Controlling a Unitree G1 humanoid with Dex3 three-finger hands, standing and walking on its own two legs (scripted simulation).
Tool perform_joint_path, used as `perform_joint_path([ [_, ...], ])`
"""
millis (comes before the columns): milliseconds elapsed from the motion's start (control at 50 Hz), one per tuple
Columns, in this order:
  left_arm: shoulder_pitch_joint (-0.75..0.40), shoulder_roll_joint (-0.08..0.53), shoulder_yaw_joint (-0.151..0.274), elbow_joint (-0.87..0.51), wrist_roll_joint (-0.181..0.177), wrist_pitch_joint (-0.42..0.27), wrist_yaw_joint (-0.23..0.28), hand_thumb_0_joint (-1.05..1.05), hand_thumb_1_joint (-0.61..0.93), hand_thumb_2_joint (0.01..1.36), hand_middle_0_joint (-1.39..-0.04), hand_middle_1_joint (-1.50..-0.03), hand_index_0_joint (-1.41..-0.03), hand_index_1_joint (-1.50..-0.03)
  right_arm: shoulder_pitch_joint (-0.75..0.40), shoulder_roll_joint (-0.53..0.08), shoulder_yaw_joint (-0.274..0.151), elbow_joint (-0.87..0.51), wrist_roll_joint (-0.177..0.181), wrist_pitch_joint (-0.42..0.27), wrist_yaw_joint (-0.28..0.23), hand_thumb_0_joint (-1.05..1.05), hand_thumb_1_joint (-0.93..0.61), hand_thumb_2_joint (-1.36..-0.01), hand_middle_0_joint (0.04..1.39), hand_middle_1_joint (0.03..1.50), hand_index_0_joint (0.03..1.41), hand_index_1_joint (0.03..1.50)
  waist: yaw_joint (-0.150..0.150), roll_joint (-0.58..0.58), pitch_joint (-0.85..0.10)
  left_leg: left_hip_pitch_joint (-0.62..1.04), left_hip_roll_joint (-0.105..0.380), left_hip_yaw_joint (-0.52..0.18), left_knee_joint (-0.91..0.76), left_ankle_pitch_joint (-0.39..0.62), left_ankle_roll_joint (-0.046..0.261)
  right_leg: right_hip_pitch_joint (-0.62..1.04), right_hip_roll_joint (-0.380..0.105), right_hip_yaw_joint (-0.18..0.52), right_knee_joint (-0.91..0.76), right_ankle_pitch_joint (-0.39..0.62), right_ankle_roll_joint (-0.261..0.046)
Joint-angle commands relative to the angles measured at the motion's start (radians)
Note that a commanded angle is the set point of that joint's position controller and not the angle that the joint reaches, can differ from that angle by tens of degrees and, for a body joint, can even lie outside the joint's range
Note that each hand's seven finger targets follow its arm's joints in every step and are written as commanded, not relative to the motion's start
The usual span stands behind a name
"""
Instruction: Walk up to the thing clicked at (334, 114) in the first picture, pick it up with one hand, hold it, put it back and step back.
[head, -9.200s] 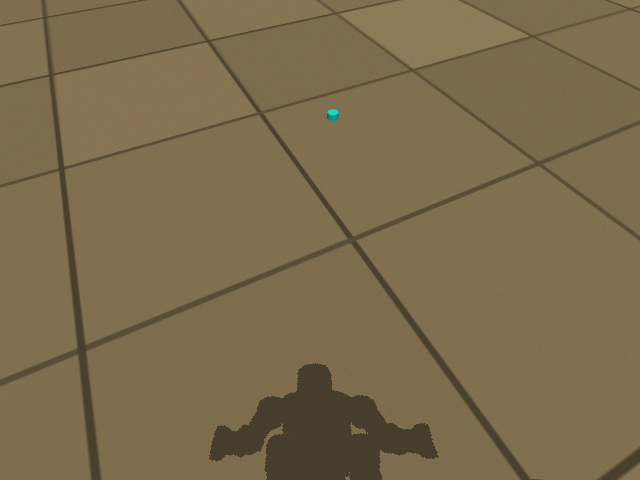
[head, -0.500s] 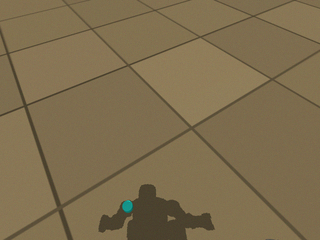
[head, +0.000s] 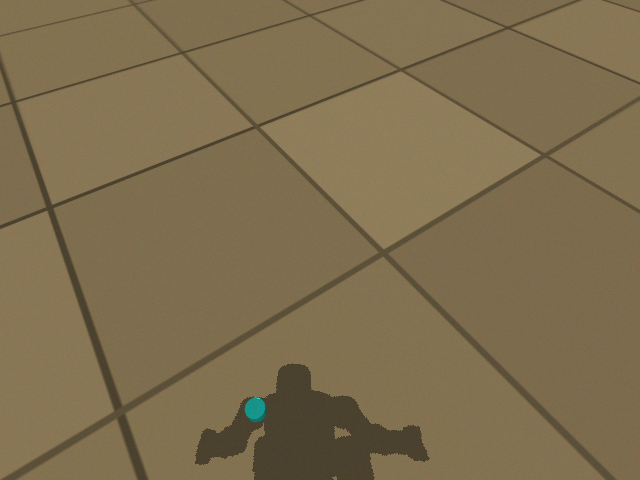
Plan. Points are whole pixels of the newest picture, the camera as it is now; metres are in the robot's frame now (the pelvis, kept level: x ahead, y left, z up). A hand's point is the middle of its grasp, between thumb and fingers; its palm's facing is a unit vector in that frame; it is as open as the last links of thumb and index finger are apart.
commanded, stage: stand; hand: left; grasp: from above
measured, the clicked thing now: (255, 409) +0.39 +0.22 -0.77
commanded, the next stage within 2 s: rise first in 0.80 s
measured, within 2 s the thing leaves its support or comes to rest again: neither
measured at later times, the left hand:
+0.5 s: hand out of the picture +0.08 +0.25 -0.16, palm faces -0.02 -0.94 -0.34, open 7.4 cm
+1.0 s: hand out of the picture +0.10 +0.25 -0.16, palm faces +0.03 -0.94 -0.33, open 7.6 cm
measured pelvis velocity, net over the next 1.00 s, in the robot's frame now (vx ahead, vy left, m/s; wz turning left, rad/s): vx -0.01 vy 0.00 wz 0.01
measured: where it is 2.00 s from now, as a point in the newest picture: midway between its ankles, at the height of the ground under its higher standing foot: outside the picture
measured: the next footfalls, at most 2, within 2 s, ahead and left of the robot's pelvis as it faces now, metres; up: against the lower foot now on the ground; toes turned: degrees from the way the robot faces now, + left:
none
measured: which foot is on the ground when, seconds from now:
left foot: down 0.00-1.00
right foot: down 0.00-1.00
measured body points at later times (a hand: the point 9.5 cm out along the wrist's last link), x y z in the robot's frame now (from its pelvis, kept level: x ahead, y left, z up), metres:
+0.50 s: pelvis +0.01 +0.00 +0.00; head +0.01 +0.00 +0.45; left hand +0.08 +0.30 -0.13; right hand +0.08 -0.30 -0.13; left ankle +0.01 +0.13 -0.75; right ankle -0.02 -0.12 -0.75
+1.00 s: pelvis -0.01 +0.00 +0.00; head +0.02 +0.00 +0.44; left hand +0.09 +0.30 -0.13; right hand +0.08 -0.29 -0.13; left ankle +0.01 +0.13 -0.75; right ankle -0.02 -0.12 -0.75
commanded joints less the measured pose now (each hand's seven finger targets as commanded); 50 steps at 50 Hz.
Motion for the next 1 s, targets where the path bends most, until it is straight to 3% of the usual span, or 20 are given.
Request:
perform_joint_path([
  [0, -0.030, 0.215, 0.043, -0.061, 0.001, -0.021, 0.018, 0.000, 0.899, 0.900, -0.200, -0.300, -0.200, -0.300, -0.041, -0.218, -0.043, -0.060, 0.004, -0.023, -0.016, 0.000, -0.900, -0.900, 0.200, 0.300, 0.200, 0.300, -0.002, 0.001, -0.065, 0.028, 0.112, -0.091, -0.034, 0.129, 0.031, -0.013, -0.116, 0.096, -0.048, 0.114, -0.027],
  [200, -0.025, 0.215, 0.041, -0.061, -0.002, -0.022, 0.018, 0.000, 0.899, 0.900, -0.200, -0.300, -0.200, -0.300, -0.037, -0.219, -0.042, -0.060, 0.006, -0.026, -0.016, 0.000, -0.900, -0.900, 0.200, 0.300, 0.200, 0.300, -0.002, 0.011, -0.074, 0.032, 0.116, -0.091, -0.029, 0.154, 0.033, -0.003, -0.120, 0.098, -0.038, 0.141, -0.027],
  [300, -0.034, 0.219, 0.043, -0.063, -0.002, -0.021, 0.019, 0.000, 0.899, 0.900, -0.200, -0.300, -0.200, -0.300, -0.038, -0.213, -0.043, -0.065, 0.004, -0.026, -0.017, 0.000, -0.900, -0.900, 0.200, 0.300, 0.200, 0.300, -0.001, -0.002, -0.083, 0.037, 0.115, -0.086, -0.025, 0.213, 0.030, 0.006, -0.120, 0.090, -0.026, 0.183, -0.027],
  [860, -0.027, 0.212, 0.043, -0.066, -0.001, -0.023, 0.020, 0.000, 0.899, 0.900, -0.200, -0.300, -0.200, -0.300, -0.042, -0.217, -0.045, -0.067, 0.006, -0.022, -0.015, 0.000, -0.900, -0.900, 0.200, 0.300, 0.200, 0.300, -0.002, 0.011, -0.052, 0.025, 0.113, -0.086, -0.033, 0.138, 0.033, -0.006, -0.117, 0.096, -0.057, 0.130, -0.027],
  [880, -0.026, 0.214, 0.044, -0.068, 0.001, -0.023, 0.019, 0.000, 0.819, 0.932, -0.223, -0.350, -0.207, -0.366, -0.040, -0.216, -0.047, -0.068, 0.006, -0.022, -0.016, 0.000, -0.875, -0.894, 0.198, 0.299, 0.198, 0.299, -0.004, 0.005, -0.057, 0.026, 0.113, -0.085, -0.035, 0.123, 0.034, -0.003, -0.119, 0.096, -0.057, 0.121, -0.027],
  [900, -0.377, 0.034, 0.035, -0.419, -0.052, -0.117, 0.035, 0.000, 0.739, 0.935, -0.199, -0.430, -0.167, -0.446, -0.029, -0.048, -0.006, -0.347, 0.077, -0.074, -0.037, 0.000, -0.939, -0.908, 0.199, 0.300, 0.200, 0.300, -0.128, 0.066, 0.016, -0.095, -0.035, 0.047, 0.036, -0.030, 0.030, -0.250, 0.008, 0.032, 0.018, 0.058, -0.018],
  [920, -0.455, 0.088, 0.055, -0.367, -0.049, -0.109, 0.039, 0.000, 0.659, 0.949, -0.211, -0.510, -0.170, -0.526, 0.022, -0.079, -0.013, -0.297, 0.078, -0.074, -0.045, 0.000, -0.928, -0.904, 0.199, 0.300, 0.200, 0.300, -0.089, 0.022, -0.024, -0.081, -0.035, 0.043, 0.047, -0.042, 0.032, -0.190, 0.008, 0.018, 0.020, 0.029, -0.015],
  [940, -0.299, 0.182, 0.120, -0.198, -0.028, -0.070, 0.045, 0.000, 0.579, 0.941, -0.190, -0.590, -0.162, -0.606, 0.056, -0.109, -0.027, -0.279, 0.074, -0.063, -0.052, 0.000, -0.918, -0.904, 0.199, 0.300, 0.199, 0.300, -0.073, -0.012, -0.021, -0.116, -0.037, 0.038, 0.068, -0.061, 0.035, -0.206, 0.016, 0.006, 0.031, -0.010, -0.022],
  [960, -0.216, 0.198, 0.146, -0.125, -0.020, -0.051, 0.035, 0.000, 0.499, 0.939, -0.191, -0.659, -0.165, -0.685, 0.061, -0.110, -0.039, -0.304, 0.072, -0.052, -0.049, 0.000, -0.901, -0.900, 0.199, 0.300, 0.200, 0.300, -0.039, -0.006, -0.018, -0.144, -0.031, 0.041, 0.094, -0.051, 0.031, -0.213, 0.020, -0.001, 0.063, -0.021, -0.026],
  [980, -0.263, 0.198, 0.135, -0.129, 0.002, -0.047, 0.025, 0.000, 0.419, 0.931, -0.162, -0.739, -0.160, -0.757, 0.072, -0.108, -0.051, -0.324, 0.065, -0.052, -0.053, 0.000, -0.901, -0.899, 0.199, 0.300, 0.200, 0.300, -0.044, -0.045, -0.068, -0.157, -0.030, 0.036, 0.128, -0.024, 0.034, -0.226, 0.025, -0.002, 0.092, -0.002, -0.026],
])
